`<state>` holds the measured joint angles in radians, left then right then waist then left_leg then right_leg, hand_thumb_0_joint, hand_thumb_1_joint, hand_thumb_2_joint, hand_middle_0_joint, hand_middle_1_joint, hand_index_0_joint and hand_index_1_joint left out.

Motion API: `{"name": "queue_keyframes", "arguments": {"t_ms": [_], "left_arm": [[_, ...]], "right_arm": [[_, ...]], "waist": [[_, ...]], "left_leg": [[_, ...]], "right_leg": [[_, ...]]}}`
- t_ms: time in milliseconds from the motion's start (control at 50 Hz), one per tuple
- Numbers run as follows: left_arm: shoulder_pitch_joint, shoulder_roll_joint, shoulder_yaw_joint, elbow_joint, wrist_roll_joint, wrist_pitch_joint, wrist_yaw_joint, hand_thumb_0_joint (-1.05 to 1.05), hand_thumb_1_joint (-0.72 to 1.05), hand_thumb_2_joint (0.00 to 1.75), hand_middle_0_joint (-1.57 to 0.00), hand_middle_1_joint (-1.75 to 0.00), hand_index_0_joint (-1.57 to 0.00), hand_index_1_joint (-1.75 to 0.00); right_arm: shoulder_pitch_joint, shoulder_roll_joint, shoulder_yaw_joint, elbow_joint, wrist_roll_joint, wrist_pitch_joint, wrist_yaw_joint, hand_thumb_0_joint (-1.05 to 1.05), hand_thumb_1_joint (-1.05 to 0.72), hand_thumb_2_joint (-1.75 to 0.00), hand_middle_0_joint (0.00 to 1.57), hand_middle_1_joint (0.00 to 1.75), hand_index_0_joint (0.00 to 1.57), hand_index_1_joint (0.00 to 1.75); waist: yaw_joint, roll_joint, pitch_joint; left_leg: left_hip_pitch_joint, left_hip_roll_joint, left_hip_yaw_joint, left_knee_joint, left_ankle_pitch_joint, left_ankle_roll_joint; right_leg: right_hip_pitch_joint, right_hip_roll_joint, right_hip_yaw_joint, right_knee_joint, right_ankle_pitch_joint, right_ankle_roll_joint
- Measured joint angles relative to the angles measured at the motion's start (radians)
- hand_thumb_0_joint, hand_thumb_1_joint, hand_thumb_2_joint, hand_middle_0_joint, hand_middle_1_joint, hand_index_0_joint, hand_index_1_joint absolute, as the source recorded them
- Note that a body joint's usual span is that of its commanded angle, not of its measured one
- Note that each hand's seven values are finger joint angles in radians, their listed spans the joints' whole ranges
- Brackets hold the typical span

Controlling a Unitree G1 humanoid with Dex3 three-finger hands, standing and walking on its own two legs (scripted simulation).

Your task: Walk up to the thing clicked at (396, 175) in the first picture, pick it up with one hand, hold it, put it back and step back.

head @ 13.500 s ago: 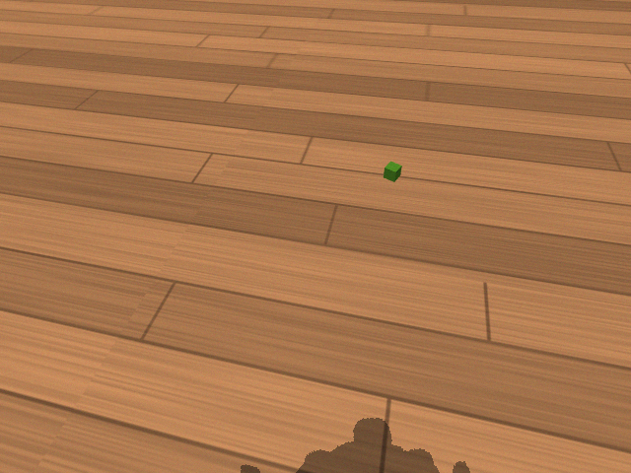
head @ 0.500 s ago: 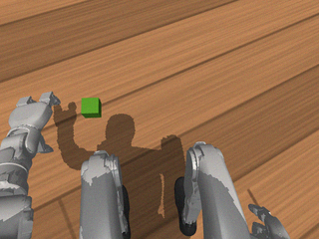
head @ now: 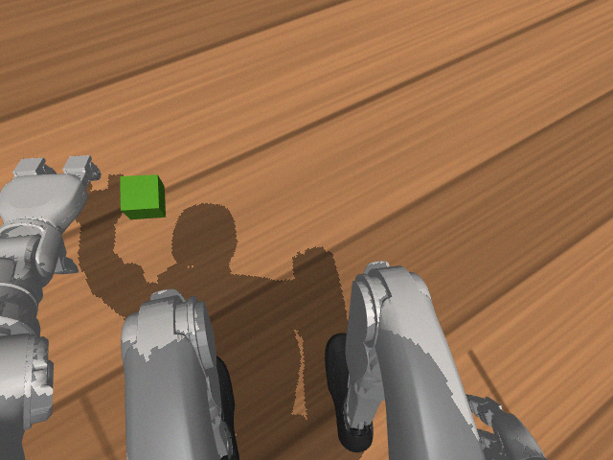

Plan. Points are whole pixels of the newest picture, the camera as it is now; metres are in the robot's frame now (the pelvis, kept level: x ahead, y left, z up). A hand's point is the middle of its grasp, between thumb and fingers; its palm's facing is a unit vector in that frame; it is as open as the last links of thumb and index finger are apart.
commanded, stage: rise first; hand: left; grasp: from above
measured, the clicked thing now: (143, 197) +0.52 +0.24 -0.32
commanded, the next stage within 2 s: approach in 0.52 s
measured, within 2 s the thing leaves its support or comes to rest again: neither
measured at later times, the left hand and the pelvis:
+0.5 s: hand (78, 218) +0.44 +0.30 -0.19, palm faces -0.48 -0.03 -0.88, open 13.9 cm; pelvis +0.01 +0.00 -0.01, yaw -1 degrees
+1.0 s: hand (149, 181) +0.51 +0.21 -0.21, palm faces -0.40 -0.01 -0.92, open 13.5 cm; pelvis +0.01 +0.00 -0.03, yaw -2 degrees
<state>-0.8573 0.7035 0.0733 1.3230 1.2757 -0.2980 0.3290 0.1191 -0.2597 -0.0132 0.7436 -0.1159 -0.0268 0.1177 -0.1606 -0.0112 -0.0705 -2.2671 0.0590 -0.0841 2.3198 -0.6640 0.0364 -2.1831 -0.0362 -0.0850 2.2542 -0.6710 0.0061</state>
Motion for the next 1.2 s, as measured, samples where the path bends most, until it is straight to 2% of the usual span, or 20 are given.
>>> {"name": "queue_keyframes", "arguments": {"t_ms": [120, 260, 640, 700, 760, 840, 920, 980, 1040, 1120, 1200], "left_arm": [[-0.019, 0.018, 0.003, 0.031, 0.026, -0.013, 0.025, 0.00, -0.47, 0.95, -0.11, -0.93, -0.13, -0.92], [-0.025, 0.022, 0.008, 0.039, 0.034, -0.007, 0.049, 0.00, -0.46, 0.94, -0.12, -0.93, -0.13, -0.92], [-0.039, 0.028, 0.013, 0.053, 0.026, 0.022, 0.057, 0.00, -0.46, 0.94, -0.11, -0.95, -0.13, -0.93], [-0.050, 0.029, 0.001, 0.069, 0.024, 0.021, 0.060, 0.00, -0.46, 0.93, -0.11, -0.95, -0.13, -0.93], [-0.083, 0.029, -0.030, 0.111, 0.018, 0.027, 0.067, 0.00, -0.44, 0.92, -0.12, -0.96, -0.15, -0.93], [-0.139, 0.017, -0.079, 0.156, 0.019, 0.040, 0.080, 0.00, -0.42, 0.90, -0.12, -0.97, -0.16, -0.93], [-0.196, -0.008, -0.106, 0.185, 0.037, 0.056, 0.105, 0.00, -0.41, 0.89, -0.11, -0.99, -0.16, -0.94], [-0.230, -0.025, -0.096, 0.199, 0.062, 0.084, 0.142, 0.00, -0.40, 0.89, -0.11, -1.00, -0.17, -0.94], [-0.256, -0.031, -0.054, 0.214, 0.077, 0.127, 0.175, 0.00, -0.40, 0.89, -0.12, -1.00, -0.17, -0.94], [-0.282, -0.027, -0.032, 0.232, 0.051, 0.208, 0.188, 0.00, -0.38, 0.88, -0.12, -1.01, -0.18, -0.95], [-0.295, -0.019, -0.025, 0.258, -0.022, 0.267, 0.138, 0.00, -0.37, 0.85, -0.11, -1.04, -0.19, -0.96]], "right_arm": [[-0.002, 0.000, 0.006, 0.007, -0.013, 0.002, 0.003, 0.01, -0.91, -0.90, 0.20, 0.30, 0.21, 0.30], [0.004, -0.001, 0.008, 0.012, -0.021, 0.000, 0.006, 0.01, -0.91, -0.90, 0.20, 0.30, 0.20, 0.30], [0.013, -0.003, 0.021, 0.007, -0.027, -0.007, 0.015, 0.01, -0.91, -0.90, 0.20, 0.30, 0.20, 0.30], [0.015, -0.005, 0.025, 0.009, -0.028, -0.008, 0.016, 0.01, -0.91, -0.89, 0.20, 0.30, 0.20, 0.30], [0.012, -0.004, 0.034, 0.012, -0.031, -0.015, 0.016, 0.01, -0.91, -0.89, 0.20, 0.30, 0.20, 0.30], [0.007, -0.002, 0.049, 0.015, -0.039, -0.031, 0.015, 0.01, -0.90, -0.89, 0.20, 0.30, 0.20, 0.30], [0.004, 0.002, 0.067, 0.018, -0.051, -0.047, 0.016, 0.01, -0.90, -0.89, 0.20, 0.30, 0.20, 0.30], [0.009, 0.002, 0.079, 0.011, -0.062, -0.052, 0.018, 0.00, -0.90, -0.89, 0.20, 0.30, 0.20, 0.30], [0.021, -0.002, 0.088, -0.005, -0.065, -0.049, 0.023, 0.00, -0.90, -0.89, 0.20, 0.30, 0.20, 0.30], [0.039, -0.013, 0.101, -0.030, -0.055, -0.036, 0.034, 0.00, -0.91, -0.89, 0.20, 0.30, 0.20, 0.30], [0.049, -0.019, 0.116, -0.039, -0.037, -0.020, 0.042, 0.01, -0.91, -0.89, 0.20, 0.30, 0.20, 0.30]], "waist": [[-0.010, -0.009, 0.007], [-0.017, -0.011, 0.014], [-0.034, -0.011, 0.024], [-0.037, -0.013, 0.020], [-0.044, -0.019, 0.020], [-0.064, -0.029, 0.029], [-0.102, -0.038, 0.040], [-0.136, -0.033, 0.043], [-0.167, -0.015, 0.043], [-0.185, 0.020, 0.052], [-0.179, 0.044, 0.077]], "left_leg": [[-0.017, 0.002, -0.005, 0.027, -0.008, -0.001], [-0.032, 0.003, -0.007, 0.044, -0.016, -0.003], [-0.041, 0.005, -0.016, 0.061, -0.034, -0.003], [-0.045, 0.004, -0.016, 0.065, -0.033, -0.002], [-0.052, 0.004, -0.016, 0.068, -0.030, -0.002], [-0.065, 0.003, -0.018, 0.076, -0.023, -0.002], [-0.079, 0.000, -0.023, 0.088, -0.019, -0.006], [-0.090, 0.001, -0.028, 0.099, -0.021, -0.010], [-0.100, 0.006, -0.031, 0.106, -0.026, -0.012], [-0.101, 0.019, -0.031, 0.102, -0.032, -0.011], [-0.087, 0.031, -0.032, 0.095, -0.034, -0.010]], "right_leg": [[-0.017, 0.004, -0.003, 0.024, -0.005, -0.001], [-0.033, 0.005, -0.003, 0.040, -0.011, -0.001], [-0.039, 0.010, -0.009, 0.050, -0.023, 0.001], [-0.043, 0.010, -0.009, 0.054, -0.023, 0.001], [-0.050, 0.010, -0.008, 0.058, -0.020, 0.002], [-0.062, 0.010, -0.009, 0.064, -0.013, 0.002], [-0.074, 0.008, -0.013, 0.076, -0.011, 0.000], [-0.085, 0.010, -0.016, 0.086, -0.011, -0.003], [-0.101, 0.015, -0.019, 0.091, -0.009, -0.006], [-0.114, 0.027, -0.017, 0.086, -0.002, -0.006], [-0.110, 0.039, -0.019, 0.076, 0.009, -0.005]]}}
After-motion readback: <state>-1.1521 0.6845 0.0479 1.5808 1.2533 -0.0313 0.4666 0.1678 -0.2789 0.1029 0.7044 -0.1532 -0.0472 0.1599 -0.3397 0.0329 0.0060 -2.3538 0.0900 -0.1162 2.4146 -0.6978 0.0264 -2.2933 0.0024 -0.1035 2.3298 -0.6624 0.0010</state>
